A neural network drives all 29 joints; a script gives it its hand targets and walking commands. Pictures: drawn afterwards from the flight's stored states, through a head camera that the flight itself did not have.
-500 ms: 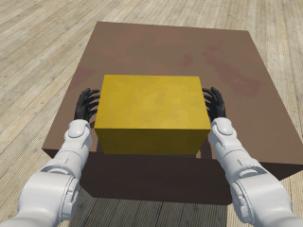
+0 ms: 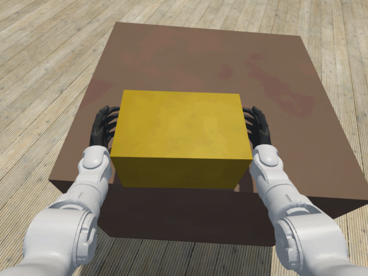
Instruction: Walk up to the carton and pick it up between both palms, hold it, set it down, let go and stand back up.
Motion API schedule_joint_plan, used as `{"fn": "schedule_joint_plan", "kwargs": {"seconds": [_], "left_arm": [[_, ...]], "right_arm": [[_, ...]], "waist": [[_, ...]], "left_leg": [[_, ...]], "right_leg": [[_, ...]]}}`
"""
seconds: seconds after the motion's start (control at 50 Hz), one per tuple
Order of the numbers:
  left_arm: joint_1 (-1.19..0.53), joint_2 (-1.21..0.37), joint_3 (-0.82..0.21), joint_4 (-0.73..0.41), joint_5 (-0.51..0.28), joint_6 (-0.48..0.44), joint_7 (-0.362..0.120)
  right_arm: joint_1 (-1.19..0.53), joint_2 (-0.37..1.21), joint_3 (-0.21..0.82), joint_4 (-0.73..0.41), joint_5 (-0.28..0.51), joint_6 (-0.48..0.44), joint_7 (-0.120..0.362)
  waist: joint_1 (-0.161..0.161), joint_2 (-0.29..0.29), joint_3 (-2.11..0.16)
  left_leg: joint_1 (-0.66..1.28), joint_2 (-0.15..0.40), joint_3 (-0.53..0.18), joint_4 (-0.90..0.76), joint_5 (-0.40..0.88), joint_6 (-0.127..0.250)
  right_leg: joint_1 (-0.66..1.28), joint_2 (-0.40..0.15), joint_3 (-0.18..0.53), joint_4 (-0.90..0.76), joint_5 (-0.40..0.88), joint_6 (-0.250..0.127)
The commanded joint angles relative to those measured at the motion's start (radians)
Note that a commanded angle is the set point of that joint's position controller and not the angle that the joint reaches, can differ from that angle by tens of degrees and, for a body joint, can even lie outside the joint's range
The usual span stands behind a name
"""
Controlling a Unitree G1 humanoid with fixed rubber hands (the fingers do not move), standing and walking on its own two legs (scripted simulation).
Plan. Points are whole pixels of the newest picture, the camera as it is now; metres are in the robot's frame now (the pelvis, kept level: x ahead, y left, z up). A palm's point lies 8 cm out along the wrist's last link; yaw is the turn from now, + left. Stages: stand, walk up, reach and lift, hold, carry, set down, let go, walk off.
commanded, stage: reach and lift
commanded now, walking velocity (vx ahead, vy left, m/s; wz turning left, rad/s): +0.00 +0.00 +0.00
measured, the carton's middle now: (180, 140) +0.44 +0.01 +0.01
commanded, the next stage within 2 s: none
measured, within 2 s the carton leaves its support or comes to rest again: leaves its support in 1.42 s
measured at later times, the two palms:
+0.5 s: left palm (98, 146) +0.41 +0.19 +0.03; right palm (260, 144) +0.42 -0.17 +0.04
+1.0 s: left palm (95, 149) +0.40 +0.20 +0.03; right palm (260, 146) +0.41 -0.17 +0.05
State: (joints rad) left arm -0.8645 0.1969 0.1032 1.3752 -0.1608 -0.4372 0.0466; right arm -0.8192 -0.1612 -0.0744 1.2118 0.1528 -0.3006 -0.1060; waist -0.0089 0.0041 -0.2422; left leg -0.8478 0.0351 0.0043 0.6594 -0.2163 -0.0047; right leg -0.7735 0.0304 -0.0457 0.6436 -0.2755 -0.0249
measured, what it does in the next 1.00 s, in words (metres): stands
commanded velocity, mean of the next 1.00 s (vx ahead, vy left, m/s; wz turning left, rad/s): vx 0.00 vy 0.00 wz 0.00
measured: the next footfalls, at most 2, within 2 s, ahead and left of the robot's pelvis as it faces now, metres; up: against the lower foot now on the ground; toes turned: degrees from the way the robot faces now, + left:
none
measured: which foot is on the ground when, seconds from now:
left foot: down 0.00-1.00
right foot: down 0.00-1.00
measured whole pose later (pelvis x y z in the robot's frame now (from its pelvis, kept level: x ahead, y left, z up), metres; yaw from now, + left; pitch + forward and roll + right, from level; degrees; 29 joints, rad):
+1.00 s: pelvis +0.01 +0.01 +0.02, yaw +0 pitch +21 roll -2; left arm -0.74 0.14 0.16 1.37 -0.06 -0.62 0.06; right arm -0.67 -0.12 -0.25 1.21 -0.09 -0.52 -0.09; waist 0.01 -0.01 -0.22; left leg -0.68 0.03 0.01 0.47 -0.15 0.00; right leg -0.59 0.03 -0.04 0.41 -0.18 -0.01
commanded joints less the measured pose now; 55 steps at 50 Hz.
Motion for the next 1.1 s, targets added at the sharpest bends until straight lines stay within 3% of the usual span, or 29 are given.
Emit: {"fn": "schedule_joint_plan", "kwargs": {"seconds": [0.0, 0.04, 0.1, 0.16, 0.22, 0.32, 0.46, 0.48, 0.56, 0.6, 0.66, 0.68, 0.7, 0.76, 0.82, 0.9, 1.08], "left_arm": [[-0.584, -0.634, -0.191, -0.131, 0.159, -0.108, -0.171], [-0.584, -0.641, -0.185, -0.106, 0.164, -0.131, -0.17], [-0.593, -0.628, -0.163, -0.104, 0.167, -0.148, -0.169], [-0.584, -0.628, -0.152, -0.094, 0.166, -0.163, -0.17], [-0.559, -0.618, -0.14, -0.104, 0.173, -0.167, -0.169], [-0.551, -0.626, -0.153, -0.126, 0.182, -0.158, -0.168], [-0.512, -0.642, -0.16, -0.138, 0.19, -0.151, -0.159], [-0.52, -0.649, -0.175, -0.155, 0.189, -0.149, -0.157], [-0.536, -0.668, -0.186, -0.178, 0.186, -0.154, -0.151], [-0.545, -0.684, -0.2, -0.198, 0.186, -0.165, -0.148], [-0.561, -0.709, -0.218, -0.256, 0.179, -0.193, -0.137], [-0.531, -0.688, -0.195, -0.206, 0.194, -0.186, -0.141], [-0.562, -0.707, -0.211, -0.25, 0.183, -0.204, -0.14], [-0.564, -0.706, -0.199, -0.232, 0.205, -0.219, -0.144], [-0.579, -0.699, -0.178, -0.248, 0.222, -0.232, -0.139], [-0.578, -0.703, -0.182, -0.231, 0.236, -0.237, -0.133], [-0.62, -0.712, -0.219, -0.269, 0.214, -0.234, -0.11]], "right_arm": [[-0.54, 0.702, 0.159, -0.229, -0.218, -0.092, 0.193], [-0.504, 0.707, 0.144, -0.188, -0.245, -0.095, 0.205], [-0.488, 0.696, 0.114, -0.148, -0.3, -0.112, 0.214], [-0.467, 0.725, 0.127, -0.139, -0.323, -0.124, 0.214], [-0.43, 0.733, 0.144, -0.117, -0.325, -0.125, 0.216], [-0.401, 0.727, 0.128, -0.082, -0.325, -0.131, 0.209], [-0.401, 0.727, 0.153, -0.106, -0.309, -0.145, 0.205], [-0.398, 0.72, 0.143, -0.097, -0.312, -0.146, 0.204], [-0.395, 0.747, 0.154, -0.128, -0.314, -0.154, 0.197], [-0.401, 0.76, 0.163, -0.152, -0.315, -0.168, 0.192], [-0.438, 0.766, 0.197, -0.208, -0.312, -0.206, 0.194], [-0.407, 0.774, 0.193, -0.184, -0.317, -0.198, 0.19], [-0.447, 0.764, 0.192, -0.213, -0.325, -0.222, 0.191], [-0.434, 0.769, 0.197, -0.209, -0.339, -0.253, 0.185], [-0.448, 0.755, 0.176, -0.199, -0.365, -0.287, 0.186], [-0.458, 0.741, 0.159, -0.179, -0.396, -0.321, 0.178], [-0.497, 0.696, 0.136, -0.155, -0.39, -0.34, 0.186]], "waist": [[0.015, 0.107, -0.679], [0.003, 0.098, -0.604], [-0.012, 0.034, -0.541], [-0.006, 0.003, -0.546], [0.003, 0.001, -0.53], [-0.011, 0.024, -0.495], [0.007, 0.025, -0.492], [-0.006, 0.025, -0.491], [-0.004, 0.015, -0.526], [-0.009, 0.024, -0.561], [0.008, 0.021, -0.642], [0.002, 0.008, -0.581], [0.005, 0.012, -0.636], [0.008, 0.023, -0.62], [0.024, 0.018, -0.617], [0.021, 0.007, -0.624], [0.027, 0.047, -0.653]], "left_leg": [[0.604, -0.022, 0.003, -0.021, 0.442, -0.067], [0.596, -0.018, -0.003, -0.044, 0.434, -0.065], [0.572, -0.013, 0.004, -0.093, 0.389, -0.049], [0.519, -0.017, 0.01, -0.119, 0.354, -0.037], [0.489, -0.019, 0.015, -0.133, 0.351, -0.032], [0.532, -0.013, 0.011, -0.143, 0.388, -0.043], [0.536, -0.016, 0.007, -0.137, 0.427, -0.042], [0.56, -0.012, 0.004, -0.141, 0.437, -0.046], [0.575, -0.017, 0.011, -0.134, 0.458, -0.045], [0.57, -0.019, 0.01, -0.132, 0.479, -0.049], [0.568, -0.014, 0.006, -0.126, 0.528, -0.051], [0.542, -0.023, 0.009, -0.126, 0.495, -0.04], [0.546, -0.018, 0.009, -0.132, 0.512, -0.047], [0.547, -0.023, 0.016, -0.138, 0.513, -0.048], [0.574, -0.017, 0.025, -0.149, 0.511, -0.05], [0.599, -0.015, 0.035, -0.16, 0.502, -0.05], [0.663, -0.015, 0.044, -0.161, 0.461, -0.058]], "right_leg": [[0.342, -0.02, 0.001, -0.122, 0.459, 0.02], [0.36, -0.02, 0.003, -0.132, 0.446, 0.02], [0.381, -0.026, 0.0, -0.157, 0.408, 0.034], [0.448, -0.037, 0.01, -0.158, 0.443, 0.046], [0.495, -0.044, 0.02, -0.152, 0.477, 0.049], [0.479, -0.041, 0.014, -0.174, 0.483, 0.047], [0.495, -0.038, 0.016, -0.179, 0.518, 0.045], [0.483, -0.032, 0.01, -0.187, 0.512, 0.045], [0.474, -0.027, 0.01, -0.2, 0.501, 0.043], [0.503, -0.029, 0.013, -0.196, 0.544, 0.043], [0.523, -0.024, 0.007, -0.172, 0.614, 0.05], [0.541, -0.029, 0.017, -0.178, 0.617, 0.056], [0.538, -0.027, 0.009, -0.168, 0.631, 0.056], [0.559, -0.031, 0.014, -0.173, 0.66, 0.059], [0.52, -0.023, 0.001, -0.186, 0.604, 0.055], [0.507, -0.016, -0.007, -0.21, 0.579, 0.052], [0.381, 0.002, -0.023, -0.257, 0.411, 0.03]]}}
